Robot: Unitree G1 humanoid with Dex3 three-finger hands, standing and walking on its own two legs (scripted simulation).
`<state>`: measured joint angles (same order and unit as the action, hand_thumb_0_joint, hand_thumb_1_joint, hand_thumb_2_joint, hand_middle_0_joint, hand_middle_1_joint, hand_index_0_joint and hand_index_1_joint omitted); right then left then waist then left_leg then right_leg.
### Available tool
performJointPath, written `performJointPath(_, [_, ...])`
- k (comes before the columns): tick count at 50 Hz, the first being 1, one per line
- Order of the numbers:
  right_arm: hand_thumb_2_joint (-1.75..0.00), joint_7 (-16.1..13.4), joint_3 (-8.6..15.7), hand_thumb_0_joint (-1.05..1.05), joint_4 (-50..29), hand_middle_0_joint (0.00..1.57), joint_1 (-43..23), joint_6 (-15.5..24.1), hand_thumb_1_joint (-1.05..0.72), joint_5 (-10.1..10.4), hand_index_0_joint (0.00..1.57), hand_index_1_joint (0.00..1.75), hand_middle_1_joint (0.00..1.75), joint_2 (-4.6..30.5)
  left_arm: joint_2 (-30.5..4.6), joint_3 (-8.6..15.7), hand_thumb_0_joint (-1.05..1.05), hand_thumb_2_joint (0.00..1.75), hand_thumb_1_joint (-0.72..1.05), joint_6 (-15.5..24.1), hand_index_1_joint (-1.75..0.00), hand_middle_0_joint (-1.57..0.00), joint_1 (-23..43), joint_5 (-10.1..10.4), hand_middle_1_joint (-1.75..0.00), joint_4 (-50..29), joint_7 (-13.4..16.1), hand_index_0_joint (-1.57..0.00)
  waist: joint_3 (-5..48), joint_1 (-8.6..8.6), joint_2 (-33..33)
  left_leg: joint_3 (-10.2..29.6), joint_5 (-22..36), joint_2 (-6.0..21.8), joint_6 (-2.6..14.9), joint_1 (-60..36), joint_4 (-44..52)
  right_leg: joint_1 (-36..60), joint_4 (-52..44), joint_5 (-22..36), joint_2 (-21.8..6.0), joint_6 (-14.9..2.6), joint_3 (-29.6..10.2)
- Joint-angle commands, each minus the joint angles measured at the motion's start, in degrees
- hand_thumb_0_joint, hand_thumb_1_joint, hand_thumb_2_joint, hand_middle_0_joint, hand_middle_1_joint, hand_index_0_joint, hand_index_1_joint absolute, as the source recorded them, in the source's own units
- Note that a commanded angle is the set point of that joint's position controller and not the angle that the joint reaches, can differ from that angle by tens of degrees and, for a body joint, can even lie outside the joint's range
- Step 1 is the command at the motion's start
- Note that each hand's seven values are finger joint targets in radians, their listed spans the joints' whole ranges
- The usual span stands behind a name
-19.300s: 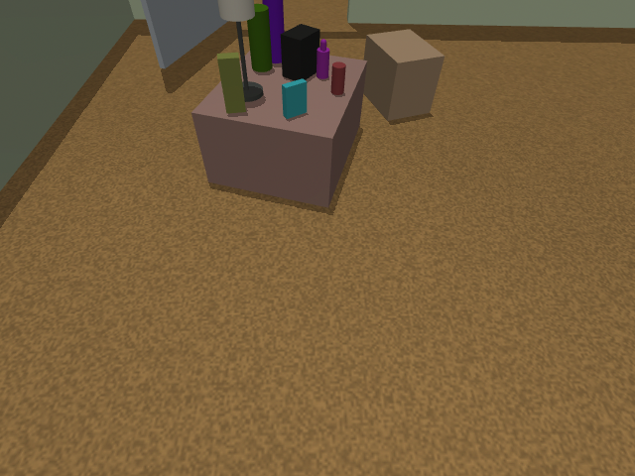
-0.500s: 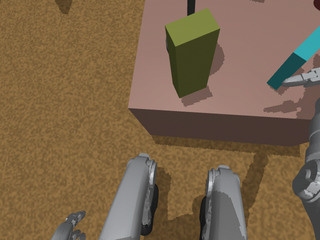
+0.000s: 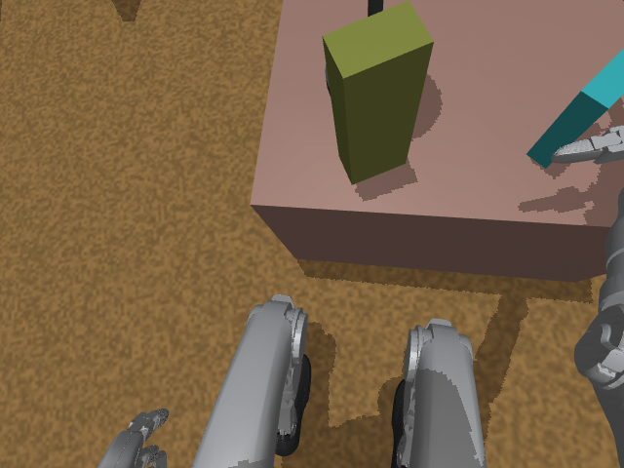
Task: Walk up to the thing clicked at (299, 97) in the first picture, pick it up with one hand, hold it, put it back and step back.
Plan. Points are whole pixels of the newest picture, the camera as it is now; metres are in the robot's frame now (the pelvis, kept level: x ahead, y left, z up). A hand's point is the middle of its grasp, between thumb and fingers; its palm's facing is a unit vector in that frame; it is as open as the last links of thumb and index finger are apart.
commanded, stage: close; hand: right
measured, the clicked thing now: (588, 107) +0.56 -0.26 -0.03
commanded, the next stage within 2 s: settle in 1.16 s
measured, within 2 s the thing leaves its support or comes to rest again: leaves its support in 1.58 s
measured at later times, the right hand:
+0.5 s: hand (619, 104) +0.53 -0.27 +0.01, palm faces +0.26 +0.96 -0.02, open 13.2 cm
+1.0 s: hand (622, 117) +0.52 -0.27 +0.01, palm faces +0.25 +0.97 -0.01, open 12.5 cm
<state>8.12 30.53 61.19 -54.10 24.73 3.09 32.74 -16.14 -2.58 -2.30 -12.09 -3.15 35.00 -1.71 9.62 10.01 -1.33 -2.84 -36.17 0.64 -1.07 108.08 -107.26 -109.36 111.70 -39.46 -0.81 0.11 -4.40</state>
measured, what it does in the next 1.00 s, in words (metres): stands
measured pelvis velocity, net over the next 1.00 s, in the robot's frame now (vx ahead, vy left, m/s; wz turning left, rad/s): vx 0.00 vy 0.00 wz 0.00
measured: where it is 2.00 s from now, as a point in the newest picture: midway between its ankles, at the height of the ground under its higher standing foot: (346, 435)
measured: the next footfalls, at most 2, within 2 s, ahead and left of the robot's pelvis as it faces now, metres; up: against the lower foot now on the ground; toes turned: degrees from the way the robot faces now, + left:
none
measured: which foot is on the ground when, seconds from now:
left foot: down 0.00-1.00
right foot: down 0.00-1.00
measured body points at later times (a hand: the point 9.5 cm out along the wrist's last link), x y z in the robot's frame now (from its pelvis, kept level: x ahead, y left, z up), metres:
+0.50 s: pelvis +0.00 +0.00 -0.01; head +0.22 -0.04 +0.38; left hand +0.07 +0.27 -0.13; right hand +0.51 -0.32 +0.02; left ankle +0.09 +0.13 -0.44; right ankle +0.06 -0.12 -0.44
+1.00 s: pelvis +0.00 +0.00 -0.01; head +0.21 -0.04 +0.39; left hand +0.09 +0.27 -0.13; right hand +0.50 -0.32 +0.02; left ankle +0.09 +0.13 -0.44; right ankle +0.06 -0.12 -0.44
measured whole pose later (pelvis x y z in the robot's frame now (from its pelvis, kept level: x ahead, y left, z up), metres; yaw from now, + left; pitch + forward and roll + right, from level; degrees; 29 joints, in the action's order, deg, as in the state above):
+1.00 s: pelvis +0.00 +0.00 -0.01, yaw +0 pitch +37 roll +5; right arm 9.7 30.3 56.1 -49.5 23.5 5.1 31.0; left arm -16.3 -2.0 -2.3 -11.4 -2.3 35.1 -1.4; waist 10.2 8.5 -1.6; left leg -2.8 -36.6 0.7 -1.1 108.9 -108.9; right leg -110.2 113.3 -39.9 -0.7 0.1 -4.4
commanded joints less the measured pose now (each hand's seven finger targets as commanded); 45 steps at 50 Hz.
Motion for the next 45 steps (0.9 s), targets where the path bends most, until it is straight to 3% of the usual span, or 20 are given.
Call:
performJointPath(1, [-0.09,-0.1,1.7,0.00,-13.5,0.32,-23.0,4.5,0.48,0.5,0.30,0.19,0.18,16.2,-12.0,4.1,0.00,0.94,0.84,0.4,-0.32,-0.21,-11.0,-0.4,-0.30,-2.3,0.7,-0.18,38.8,-0.40,-12.7,-0.6,12.1,-0.9,3.41,-19.9,9.3,27.5,-14.0,14.5,-0.2,-0.96,0.1])
performJointPath(4, [-0.11,-0.1,1.5,0.00,-11.3,0.34,-21.6,3.8,0.44,0.3,0.33,0.21,0.21,15.7,-11.9,3.9,0.00,0.94,0.84,0.1,-0.32,-0.20,-11.2,-0.3,-0.30,-2.4,0.8,-0.18,39.9,0.15,-10.7,-0.7,14.0,-0.9,3.17,-22.1,9.4,27.5,-12.8,16.7,-0.2,-1.23,0.6])
performJointPath(6, [-0.14,0.1,1.8,0.00,-12.9,0.38,-22.8,3.9,0.43,0.5,0.36,0.25,0.24,16.3,-11.9,4.0,0.00,0.94,0.84,0.1,-0.32,-0.20,-11.4,-0.2,-0.30,-2.3,0.7,-0.18,40.5,0.25,-10.9,-0.4,14.2,-0.8,3.10,-22.6,9.2,26.2,-12.2,16.3,-0.2,-1.33,0.9])
performJointPath(7, [-0.16,0.0,3.0,0.00,-17.3,0.40,-25.1,4.1,0.39,0.4,0.39,0.27,0.27,18.4,-12.2,4.2,0.00,0.94,0.85,0.1,-0.32,-0.20,-11.7,-0.2,-0.30,-2.2,0.9,-0.18,43.6,-0.31,-12.5,-0.4,14.9,-0.8,3.11,-23.3,9.0,28.0,-12.1,17.4,-0.2,-1.17,0.9])
performJointPath(8, [-0.18,0.0,1.9,0.00,-11.6,0.40,-22.2,3.6,0.38,0.2,0.39,0.28,0.28,16.9,-11.9,3.8,0.00,0.94,0.84,-0.1,-0.32,-0.20,-11.2,-0.1,-0.29,-2.2,0.9,-0.18,40.5,0.24,-11.1,-0.4,13.8,-0.8,3.02,-22.7,9.5,26.2,-12.0,15.8,-0.1,-1.37,1.1])
performJointPath(9, [-0.18,0.0,1.7,0.00,-11.8,0.40,-21.2,3.4,0.37,0.5,0.39,0.28,0.28,15.5,-11.8,4.0,0.00,0.94,0.85,0.0,-0.32,-0.20,-11.4,-0.1,-0.30,-2.3,0.8,-0.18,39.9,0.68,-9.2,-0.4,14.8,-0.9,2.88,-23.6,9.3,24.7,-11.4,16.1,-0.1,-1.56,1.3])
performJointPath(12, [-0.23,-0.4,3.1,0.00,-12.4,0.48,-21.5,3.6,0.35,0.3,0.47,0.35,0.35,17.5,-11.8,3.9,0.00,0.94,0.84,-0.1,-0.32,-0.20,-11.2,-0.1,-0.30,-1.9,0.8,-0.18,38.5,-0.31,-9.9,-0.2,13.3,-0.9,3.03,-22.3,9.1,23.1,-11.7,14.8,-0.1,-1.48,1.4])
performJointPath(15, [-0.28,-0.2,1.0,0.00,-14.4,0.56,-22.0,3.5,0.31,0.1,0.55,0.42,0.42,15.3,-11.9,4.1,0.00,0.94,0.84,-0.3,-0.32,-0.20,-10.7,-0.2,-0.29,-2.2,0.8,-0.18,38.8,-0.20,-12.0,-0.5,12.4,-0.9,3.34,-20.2,8.9,25.7,-12.5,14.6,-0.2,-1.21,1.0])
performJointPath(19, [-0.34,-0.2,2.5,0.00,-15.0,0.64,-20.9,3.3,0.27,0.3,0.63,0.49,0.48,17.1,-12.1,4.3,0.00,0.94,0.84,-0.2,-0.32,-0.20,-10.8,0.1,-0.29,-2.3,0.8,-0.18,38.8,-0.96,-11.6,-0.8,11.2,-1.0,3.42,-19.9,9.0,26.1,-13.5,13.4,-0.2,-1.05,0.4])
performJointPath(22, [-0.36,0.4,1.5,0.00,-17.2,0.66,-21.1,3.2,0.23,1.0,0.65,0.51,0.51,15.1,-11.6,4.5,0.00,0.95,0.84,-0.1,-0.32,-0.20,-11.2,0.0,-0.29,-2.1,1.0,-0.17,40.8,-0.04,-12.0,-0.6,14.2,-0.9,3.29,-22.3,9.0,27.0,-12.4,16.4,-0.3,-1.16,0.8])
performJointPath(25, [-0.40,0.5,1.2,0.00,-10.5,0.74,-16.2,2.1,0.20,1.0,0.73,0.57,0.57,13.6,-11.7,4.3,0.00,0.94,0.84,0.0,-0.32,-0.20,-11.0,0.3,-0.29,-1.6,1.0,-0.17,35.3,0.22,-9.1,-0.9,12.3,-1.1,3.32,-20.2,9.4,24.3,-12.9,14.4,-0.2,-1.23,0.8])
performJointPath(29, [-0.46,1.0,0.3,0.00,-14.9,0.81,-17.6,2.5,0.17,1.3,0.80,0.63,0.63,13.4,-11.7,4.5,0.00,0.95,0.83,0.2,-0.32,-0.20,-10.0,0.4,-0.29,-2.3,1.0,-0.17,36.4,-0.91,-11.7,-0.6,11.8,-0.8,3.55,-19.4,9.2,26.0,-13.3,14.0,-0.3,-1.15,0.5])
performJointPath(30, [-0.47,1.2,-0.1,0.00,-12.2,0.82,-16.4,2.3,0.15,1.4,0.81,0.65,0.65,12.0,-11.9,4.5,0.00,0.94,0.83,0.4,-0.32,-0.20,-9.9,0.5,-0.29,-2.2,0.9,-0.18,35.1,-0.04,-9.5,-0.8,10.9,-0.8,3.36,-18.9,9.3,25.0,-13.2,12.9,-0.3,-1.30,0.3])
performJointPath(32, [-0.51,1.2,1.5,0.00,-14.1,0.86,-17.1,2.7,0.14,1.7,0.85,0.70,0.70,14.3,-11.7,4.5,0.00,0.94,0.84,0.4,-0.32,-0.20,-10.3,0.5,-0.29,-2.2,0.9,-0.18,35.8,-0.62,-9.0,-0.6,12.0,-0.8,3.28,-20.8,9.1,23.1,-12.5,13.6,0.0,-1.42,0.8])
performJointPath(34, [-0.55,1.3,1.0,0.00,-14.3,0.86,-16.5,2.6,0.09,1.7,0.85,0.72,0.72,13.6,-11.6,4.5,0.00,0.94,0.84,0.4,-0.32,-0.20,-10.5,0.4,-0.29,-2.3,0.9,-0.17,38.0,-0.70,-8.8,-0.5,12.6,-0.9,3.24,-21.6,9.4,24.5,-12.2,14.4,-0.2,-1.49,1.1])
performJointPath(39, [-0.61,1.1,0.0,0.00,-16.2,0.90,-16.7,2.6,0.09,1.6,0.89,0.77,0.77,12.7,-12.1,5.0,0.00,0.94,0.84,0.6,-0.32,-0.20,-9.2,0.5,-0.29,-2.5,1.0,-0.17,35.8,-1.50,-11.2,-0.6,9.3,-0.8,3.60,-17.8,9.2,25.8,-14.4,10.9,-0.3,-0.99,0.0])
performJointPath(40, [-0.60,1.1,-0.1,0.00,-13.3,0.90,-14.3,2.3,0.10,1.4,0.89,0.77,0.77,11.9,-12.0,4.9,0.00,0.94,0.84,0.6,-0.32,-0.20,-9.4,0.6,-0.29,-2.6,1.0,-0.17,35.1,-1.18,-9.7,-0.9,9.4,-0.9,3.47,-17.9,9.3,25.6,-14.3,10.9,-0.3,-1.07,0.0])
performJointPath(41, [-0.61,1.1,-0.1,0.00,-18.0,0.91,-16.6,2.7,0.09,1.6,0.91,0.78,0.78,12.8,-12.0,5.0,0.00,0.94,0.84,0.7,-0.32,-0.20,-9.3,0.5,-0.29,-2.8,1.1,-0.17,37.1,-1.55,-11.3,-0.7,9.6,-0.8,3.48,-19.0,9.5,26.1,-14.4,10.9,-0.2,-1.02,0.1])
performJointPath(42, [-0.62,1.2,-0.4,0.00,-13.2,0.91,-13.8,2.2,0.08,1.6,0.90,0.79,0.79,11.7,-12.0,4.9,0.00,0.94,0.84,0.7,-0.32,-0.20,-9.6,0.5,-0.29,-2.7,1.1,-0.17,36.6,-1.14,-9.4,-0.8,10.1,-0.8,3.43,-19.9,9.4,25.3,-14.0,11.5,-0.2,-1.14,0.4])
performJointPath(45, [-0.64,1.4,0.8,0.00,-15.7,0.92,-13.7,2.3,0.07,2.2,0.92,0.81,0.81,12.9,-11.8,4.8,0.00,0.94,0.84,0.8,-0.31,-0.20,-9.4,0.6,-0.29,-2.6,1.2,-0.17,37.0,-1.71,-8.6,-0.4,11.3,-0.8,3.27,-21.9,9.5,23.2,-13.0,12.6,0.0,-1.43,1.0])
